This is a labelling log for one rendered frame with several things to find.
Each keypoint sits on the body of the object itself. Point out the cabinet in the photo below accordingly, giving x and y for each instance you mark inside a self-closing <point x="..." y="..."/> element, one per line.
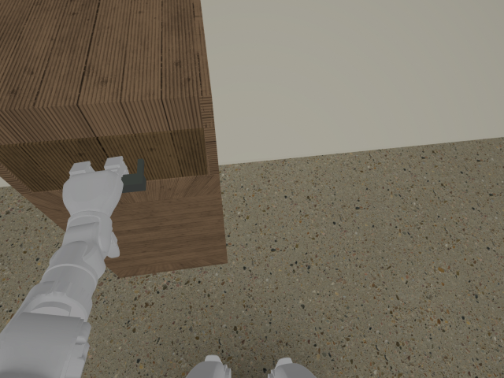
<point x="72" y="69"/>

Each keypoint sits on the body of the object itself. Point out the robot shin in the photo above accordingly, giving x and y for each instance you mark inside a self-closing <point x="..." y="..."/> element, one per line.
<point x="283" y="361"/>
<point x="212" y="358"/>

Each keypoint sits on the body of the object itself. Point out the robot left upper arm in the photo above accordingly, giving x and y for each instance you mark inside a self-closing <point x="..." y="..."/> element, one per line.
<point x="45" y="346"/>

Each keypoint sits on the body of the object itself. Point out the drawer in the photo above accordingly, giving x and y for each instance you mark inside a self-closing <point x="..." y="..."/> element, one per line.
<point x="45" y="166"/>

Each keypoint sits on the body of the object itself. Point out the handle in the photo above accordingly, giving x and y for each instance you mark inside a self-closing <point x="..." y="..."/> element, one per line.
<point x="135" y="182"/>

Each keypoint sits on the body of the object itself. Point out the robot left shin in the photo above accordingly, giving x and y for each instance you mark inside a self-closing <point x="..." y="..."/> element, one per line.
<point x="212" y="358"/>

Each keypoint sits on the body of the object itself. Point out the robot left forearm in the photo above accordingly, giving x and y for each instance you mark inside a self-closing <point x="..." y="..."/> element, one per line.
<point x="70" y="280"/>

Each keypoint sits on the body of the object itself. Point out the left robot hand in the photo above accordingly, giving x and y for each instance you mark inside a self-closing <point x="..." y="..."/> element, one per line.
<point x="100" y="191"/>

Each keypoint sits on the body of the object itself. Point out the robot right shin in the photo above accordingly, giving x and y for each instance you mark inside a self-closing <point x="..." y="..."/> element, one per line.
<point x="283" y="361"/>

